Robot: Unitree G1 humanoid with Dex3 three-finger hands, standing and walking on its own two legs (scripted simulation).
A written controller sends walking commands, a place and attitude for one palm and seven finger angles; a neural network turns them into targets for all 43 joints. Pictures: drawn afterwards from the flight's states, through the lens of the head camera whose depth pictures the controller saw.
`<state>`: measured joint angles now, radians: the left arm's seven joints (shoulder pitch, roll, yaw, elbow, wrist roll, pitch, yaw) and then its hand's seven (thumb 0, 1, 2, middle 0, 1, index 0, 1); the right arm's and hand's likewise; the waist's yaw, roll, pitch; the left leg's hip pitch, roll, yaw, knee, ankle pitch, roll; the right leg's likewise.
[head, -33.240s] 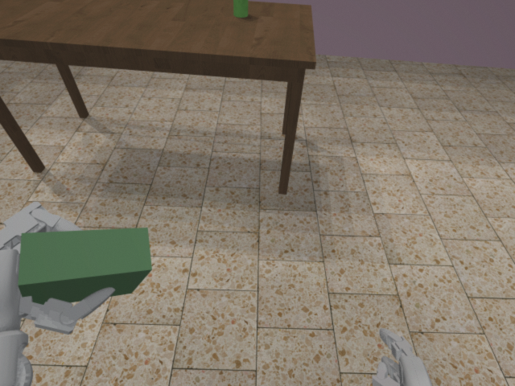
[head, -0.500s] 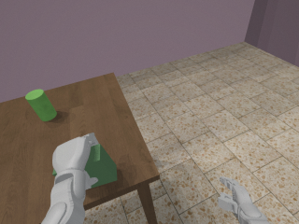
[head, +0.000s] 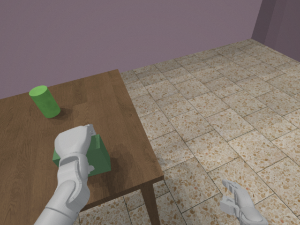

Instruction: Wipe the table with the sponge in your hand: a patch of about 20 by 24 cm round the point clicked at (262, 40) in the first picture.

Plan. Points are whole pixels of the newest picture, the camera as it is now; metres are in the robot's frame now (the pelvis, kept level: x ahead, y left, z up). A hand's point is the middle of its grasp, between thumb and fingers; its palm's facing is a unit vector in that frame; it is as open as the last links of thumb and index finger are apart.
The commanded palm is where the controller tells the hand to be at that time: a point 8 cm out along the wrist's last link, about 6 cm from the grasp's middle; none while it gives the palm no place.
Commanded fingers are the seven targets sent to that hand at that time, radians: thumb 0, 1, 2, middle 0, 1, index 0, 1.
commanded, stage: wipe forward along the middle lane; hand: left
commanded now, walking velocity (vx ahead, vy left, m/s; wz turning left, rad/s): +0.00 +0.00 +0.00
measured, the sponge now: (86, 162) +0.27 +0.24 +0.02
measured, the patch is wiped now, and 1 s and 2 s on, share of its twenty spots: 1.00 1.00 1.00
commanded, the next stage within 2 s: slide back across to the first lane in 1.16 s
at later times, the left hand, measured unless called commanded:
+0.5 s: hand (82, 138) +0.32 +0.25 +0.07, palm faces +0.00 -0.08 -1.00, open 9.5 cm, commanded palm +0.30 +0.26 +0.11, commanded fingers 0.00 0.10 1.30 -1.20 -1.60 -1.20 -1.60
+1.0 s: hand (80, 126) +0.37 +0.28 +0.07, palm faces -0.03 -0.05 -1.00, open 9.6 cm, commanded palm +0.35 +0.28 +0.10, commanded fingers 0.00 0.10 1.30 -1.20 -1.60 -1.20 -1.60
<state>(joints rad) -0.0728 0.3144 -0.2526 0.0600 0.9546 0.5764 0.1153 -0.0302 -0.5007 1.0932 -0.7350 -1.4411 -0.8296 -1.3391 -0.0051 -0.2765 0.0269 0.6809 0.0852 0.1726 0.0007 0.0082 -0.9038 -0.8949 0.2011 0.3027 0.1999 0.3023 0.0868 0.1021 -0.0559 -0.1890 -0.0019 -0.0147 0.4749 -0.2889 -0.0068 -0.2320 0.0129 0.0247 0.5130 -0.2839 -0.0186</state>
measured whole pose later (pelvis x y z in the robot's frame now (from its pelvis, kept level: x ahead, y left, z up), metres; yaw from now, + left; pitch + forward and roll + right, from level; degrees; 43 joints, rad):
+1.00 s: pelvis +0.00 +0.01 +0.00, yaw +1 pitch +6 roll +0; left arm -0.48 0.39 -0.15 0.57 0.96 0.39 0.11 0.00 -0.53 1.12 -0.76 -1.40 -0.83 -1.36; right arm 0.10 -0.28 0.01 0.71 0.09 0.17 -0.04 0.01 -0.90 -0.89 0.20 0.30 0.20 0.30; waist 0.04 0.07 -0.07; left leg -0.32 -0.01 -0.04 0.52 -0.30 0.00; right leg -0.33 0.01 0.00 0.50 -0.27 -0.01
